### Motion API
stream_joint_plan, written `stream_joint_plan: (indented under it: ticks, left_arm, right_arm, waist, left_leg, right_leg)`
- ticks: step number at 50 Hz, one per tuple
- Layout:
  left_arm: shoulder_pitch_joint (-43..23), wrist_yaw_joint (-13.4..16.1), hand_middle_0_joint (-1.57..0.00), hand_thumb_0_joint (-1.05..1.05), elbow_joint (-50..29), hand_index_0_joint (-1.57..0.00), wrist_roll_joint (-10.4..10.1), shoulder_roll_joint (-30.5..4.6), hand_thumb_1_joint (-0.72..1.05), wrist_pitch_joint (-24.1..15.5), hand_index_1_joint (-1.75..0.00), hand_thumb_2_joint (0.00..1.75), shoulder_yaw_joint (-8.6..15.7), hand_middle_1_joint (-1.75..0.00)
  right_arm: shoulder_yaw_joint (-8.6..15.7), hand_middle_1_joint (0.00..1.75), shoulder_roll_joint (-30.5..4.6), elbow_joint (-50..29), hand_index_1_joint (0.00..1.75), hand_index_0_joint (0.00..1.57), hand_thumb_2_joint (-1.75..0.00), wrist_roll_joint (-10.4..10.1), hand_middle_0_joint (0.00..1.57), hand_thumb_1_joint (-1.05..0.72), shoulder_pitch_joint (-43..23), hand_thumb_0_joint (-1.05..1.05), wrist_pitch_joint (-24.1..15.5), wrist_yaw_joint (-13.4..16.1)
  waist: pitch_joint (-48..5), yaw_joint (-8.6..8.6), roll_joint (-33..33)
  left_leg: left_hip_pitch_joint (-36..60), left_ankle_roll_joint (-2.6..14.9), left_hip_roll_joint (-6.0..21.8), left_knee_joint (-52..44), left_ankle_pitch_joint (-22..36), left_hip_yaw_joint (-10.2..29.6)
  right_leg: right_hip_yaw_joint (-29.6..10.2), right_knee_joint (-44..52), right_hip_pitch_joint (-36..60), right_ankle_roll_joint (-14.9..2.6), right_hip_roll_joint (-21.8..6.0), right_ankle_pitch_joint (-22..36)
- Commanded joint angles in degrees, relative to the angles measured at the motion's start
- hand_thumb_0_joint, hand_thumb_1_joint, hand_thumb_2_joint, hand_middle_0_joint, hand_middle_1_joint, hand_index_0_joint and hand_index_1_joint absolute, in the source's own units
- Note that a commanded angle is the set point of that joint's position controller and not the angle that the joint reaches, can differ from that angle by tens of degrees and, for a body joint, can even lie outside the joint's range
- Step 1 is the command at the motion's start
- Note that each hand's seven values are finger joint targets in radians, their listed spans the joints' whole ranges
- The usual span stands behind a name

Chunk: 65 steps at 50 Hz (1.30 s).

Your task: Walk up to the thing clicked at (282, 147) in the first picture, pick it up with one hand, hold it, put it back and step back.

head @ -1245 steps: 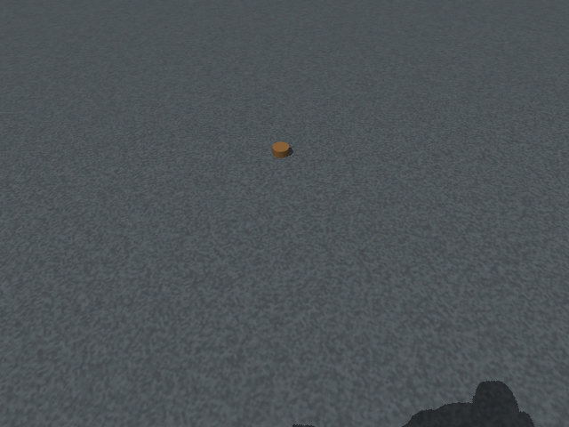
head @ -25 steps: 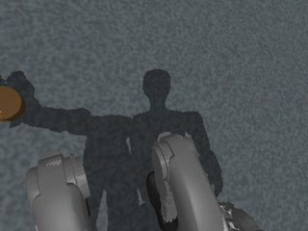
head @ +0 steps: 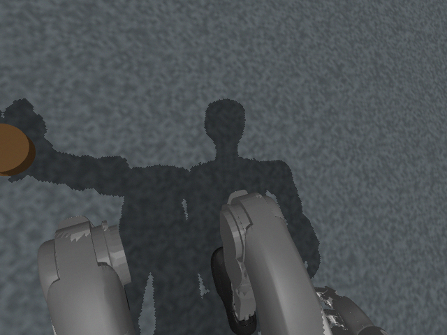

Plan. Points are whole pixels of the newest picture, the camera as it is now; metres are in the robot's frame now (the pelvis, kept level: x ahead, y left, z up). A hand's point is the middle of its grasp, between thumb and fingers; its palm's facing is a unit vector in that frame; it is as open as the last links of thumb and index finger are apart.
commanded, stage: rise first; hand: left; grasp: from above
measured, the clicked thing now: (3, 150) +0.46 +0.36 -0.29
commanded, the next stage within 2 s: none
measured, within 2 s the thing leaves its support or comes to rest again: neither
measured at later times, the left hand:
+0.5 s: hand out of the picture +0.41 +0.40 -0.18, palm faces -0.42 -0.14 -0.90, open 14.2 cm
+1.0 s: hand out of the picture +0.42 +0.40 -0.18, palm faces -0.42 -0.15 -0.90, open 14.2 cm
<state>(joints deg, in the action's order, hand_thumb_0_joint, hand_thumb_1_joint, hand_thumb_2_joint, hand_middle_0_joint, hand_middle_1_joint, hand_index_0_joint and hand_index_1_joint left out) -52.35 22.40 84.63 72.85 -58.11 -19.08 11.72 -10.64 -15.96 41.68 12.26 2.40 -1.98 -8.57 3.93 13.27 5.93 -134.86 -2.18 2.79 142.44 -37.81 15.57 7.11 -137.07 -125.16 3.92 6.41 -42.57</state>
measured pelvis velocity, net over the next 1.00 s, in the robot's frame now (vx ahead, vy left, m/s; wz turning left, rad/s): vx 0.00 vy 0.00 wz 0.00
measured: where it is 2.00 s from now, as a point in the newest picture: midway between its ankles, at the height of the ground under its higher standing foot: (180, 320)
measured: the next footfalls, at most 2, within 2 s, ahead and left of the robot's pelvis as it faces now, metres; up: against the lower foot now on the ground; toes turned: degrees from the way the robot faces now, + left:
none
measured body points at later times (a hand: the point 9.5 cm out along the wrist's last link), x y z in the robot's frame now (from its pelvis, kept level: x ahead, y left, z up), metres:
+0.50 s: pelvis +0.00 +0.00 +0.00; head +0.24 +0.13 +0.36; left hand +0.43 +0.41 -0.13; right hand +0.10 -0.26 -0.09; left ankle +0.07 +0.14 -0.28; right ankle +0.10 -0.12 -0.28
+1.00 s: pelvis +0.00 +0.00 +0.00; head +0.24 +0.13 +0.36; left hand +0.44 +0.41 -0.12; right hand +0.09 -0.26 -0.08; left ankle +0.07 +0.14 -0.28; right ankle +0.10 -0.12 -0.28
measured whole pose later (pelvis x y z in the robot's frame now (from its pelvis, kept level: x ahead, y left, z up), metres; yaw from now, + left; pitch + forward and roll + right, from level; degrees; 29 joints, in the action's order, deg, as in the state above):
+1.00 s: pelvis +0.00 +0.00 +0.00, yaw +0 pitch +29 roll -12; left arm -53.0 20.6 82.9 72.7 -58.1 -18.3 11.2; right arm -10.8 -16.2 40.4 11.0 4.0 -1.3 -8.4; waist 3.5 13.7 5.5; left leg -135.2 -1.9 2.5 141.9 -37.2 15.3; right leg 7.1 -136.5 -125.3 3.7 6.0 -42.2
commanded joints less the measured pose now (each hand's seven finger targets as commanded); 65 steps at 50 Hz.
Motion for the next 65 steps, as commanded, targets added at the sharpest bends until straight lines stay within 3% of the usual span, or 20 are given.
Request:
stream_joint_plan:
  ticks: [1, 11, 18, 23, 25, 27, 34, 35, 41, 47, 51, 54, 56, 65]
  left_arm:
    - [-13.5, 2.4, -0.06, 0.0, -7.5, -0.05, -0.8, -17.5, -0.6, -0.3, -1.04, 1.04, 2.5, -1.04]
    - [-15.2, 2.2, -0.06, 0.0, -7.3, -0.05, -0.9, -17.0, -0.6, 0.8, -1.05, 1.04, 1.0, -1.04]
    - [-15.2, 1.7, -0.06, 0.0, -9.6, -0.06, -1.1, -17.3, -0.59, 1.1, -1.06, 1.02, 1.4, -1.05]
    - [-14.8, 1.2, -0.06, 0.0, -9.8, -0.06, -1.4, -16.3, -0.59, 1.7, -1.05, 1.03, 1.2, -1.04]
    - [-13.4, 0.9, -0.06, 0.0, -8.5, -0.06, -1.5, -16.4, -0.6, 1.7, -1.05, 1.03, 1.2, -1.04]
    - [-15.2, 0.8, -0.06, 0.0, -11.2, -0.06, -1.6, -16.8, -0.57, 1.4, -1.05, 1.01, 1.4, -1.05]
    - [-15.6, 0.1, -0.06, 0.0, -9.4, -0.06, -1.8, -16.1, -0.59, 1.0, -1.05, 1.03, 0.5, -1.04]
    - [-14.8, 0.2, -0.06, 0.0, -8.6, -0.06, -2.0, -16.4, -0.59, 1.0, -1.04, 1.03, 1.1, -1.04]
    - [-14.9, 0.0, -0.07, 0.0, -8.2, -0.06, -0.9, -17.2, -0.6, 0.5, -1.05, 1.04, 0.7, -1.04]
    - [-15.1, 0.2, -0.06, 0.0, -10.2, -0.06, -1.3, -18.2, -0.59, 0.6, -1.04, 1.04, 2.1, -1.03]
    - [-13.7, -0.3, -0.07, 0.0, -9.8, -0.06, -1.1, -17.0, -0.58, 0.9, -1.04, 1.02, 1.1, -1.04]
    - [-13.7, -0.2, -0.06, 0.0, -10.5, -0.06, -1.9, -17.2, -0.58, 1.0, -1.04, 1.02, 1.8, -1.04]
    - [-14.1, -0.3, -0.06, 0.0, -11.3, -0.06, -2.0, -16.4, -0.57, 0.7, -1.04, 1.02, 1.4, -1.03]
    - [-14.9, 0.5, -0.07, 0.0, -9.5, -0.06, -1.3, -16.3, -0.58, 0.0, -1.04, 1.03, 0.8, -1.03]
  right_arm:
    - [5.0, 0.3, -16.4, -0.7, 0.3, 0.2, -0.9, -0.2, 0.2, -0.9, 10.0, 0.0, -0.1, 0.5]
    - [4.8, 0.3, -16.4, -0.8, 0.3, 0.2, -0.9, -0.3, 0.2, -0.9, 10.1, 0.0, -0.1, 0.6]
    - [4.9, 0.3, -16.5, -1.4, 0.3, 0.2, -0.9, -0.5, 0.2, -0.9, 10.0, 0.0, -0.1, 0.5]
    - [5.3, 0.3, -16.3, -1.5, 0.3, 0.2, -0.9, -0.9, 0.2, -0.9, 10.7, 0.0, -0.1, 0.2]
    - [5.2, 0.3, -16.2, -1.5, 0.3, 0.2, -0.9, -1.1, 0.2, -0.9, 10.3, 0.0, 0.0, 0.2]
    - [5.2, 0.3, -16.4, -1.6, 0.3, 0.2, -0.9, -0.8, 0.2, -0.9, 10.9, 0.0, 0.1, 0.2]
    - [4.8, 0.3, -16.2, -1.7, 0.3, 0.2, -0.9, -0.9, 0.2, -0.9, 11.5, 0.0, 0.3, 0.4]
    - [5.0, 0.3, -16.4, -1.8, 0.3, 0.2, -0.9, -1.2, 0.2, -0.9, 11.1, 0.0, 0.3, 0.5]
    - [4.6, 0.3, -16.2, -1.8, 0.3, 0.2, -0.9, -1.0, 0.2, -0.9, 11.0, 0.0, 0.4, 0.8]
    - [4.9, 0.3, -16.7, -2.2, 0.3, 0.2, -0.9, -1.2, 0.2, -0.9, 10.9, 0.0, 0.5, 0.8]
    - [4.9, 0.3, -16.1, -2.1, 0.3, 0.2, -0.9, -1.3, 0.2, -0.9, 10.9, 0.0, 0.5, 0.5]
    - [5.3, 0.3, -16.3, -2.2, 0.3, 0.2, -0.9, -1.5, 0.2, -0.9, 10.8, 0.0, 0.7, 0.5]
    - [5.2, 0.3, -16.4, -2.1, 0.3, 0.2, -0.9, -1.1, 0.2, -0.9, 11.3, 0.0, 0.7, 0.4]
    - [4.9, 0.3, -16.2, -1.7, 0.3, 0.2, -0.9, -1.2, 0.2, -0.9, 11.3, 0.0, 0.4, 0.4]
  waist:
    - [-37.9, -0.58, -25.7]
    - [-37.5, 0.16, -25.7]
    - [-39.4, -0.75, -29.0]
    - [-38.1, -0.31, -27.5]
    - [-38.0, -0.94, -27.5]
    - [-39.4, -0.43, -27.1]
    - [-37.8, 0.64, -25.0]
    - [-37.2, -0.05, -24.6]
    - [-37.8, -0.15, -25.8]
    - [-39.3, -0.72, -28.2]
    - [-37.7, -0.45, -27.0]
    - [-39.0, -1.24, -27.0]
    - [-38.9, -0.31, -26.9]
    - [-37.2, 0.14, -25.5]
  left_leg:
    - [32.6, 2.83, 0.8, -13.2, 9.1, -8.1]
    - [32.0, 2.97, 0.8, -12.8, 9.0, -8.1]
    - [35.0, 2.53, 0.8, -14.1, 10.4, -7.7]
    - [33.7, 2.74, 0.7, -13.6, 10.7, -8.1]
    - [33.1, 2.69, 0.7, -13.9, 9.8, -8.1]
    - [33.2, 2.77, 0.6, -14.0, 10.0, -8.1]
    - [31.2, 3.11, 0.6, -13.4, 8.9, -8.2]
    - [31.1, 3.08, 0.5, -13.6, 8.3, -8.3]
    - [32.5, 2.9, 0.5, -13.8, 8.5, -8.1]
    - [34.3, 2.52, 0.6, -14.5, 10.1, -7.7]
    - [32.3, 2.94, 0.5, -13.6, 10.1, -8.5]
    - [33.1, 2.89, 0.5, -14.0, 10.2, -8.4]
    - [32.9, 2.95, 0.5, -13.7, 9.9, -8.3]
    - [31.3, 2.95, 0.5, -13.4, 8.7, -8.4]
  right_leg:
    - [6.6, 14.0, 13.3, -4.94, 0.5, 14.9]
    - [6.4, 14.2, 12.8, -4.81, 0.4, 15.2]
    - [6.7, 13.3, 12.4, -5.07, 0.3, 15.8]
    - [6.3, 13.7, 12.5, -4.95, 0.1, 16.3]
    - [6.3, 13.7, 12.4, -5.06, 0.2, 15.5]
    - [6.4, 13.9, 13.6, -4.89, 0.2, 15.9]
    - [6.1, 15.1, 14.5, -4.67, 0.3, 15.3]
    - [6.1, 14.8, 13.5, -4.8, 0.1, 14.5]
    - [6.2, 14.6, 13.7, -4.91, 0.2, 14.5]
    - [6.6, 13.4, 12.8, -5.14, 0.0, 15.4]
    - [6.0, 14.3, 13.4, -4.99, 0.1, 15.8]
    - [6.1, 14.2, 13.1, -5.0, 0.2, 15.6]
    - [6.3, 14.4, 13.6, -4.81, 0.1, 15.6]
    - [6.0, 14.9, 13.8, -4.76, 0.2, 14.8]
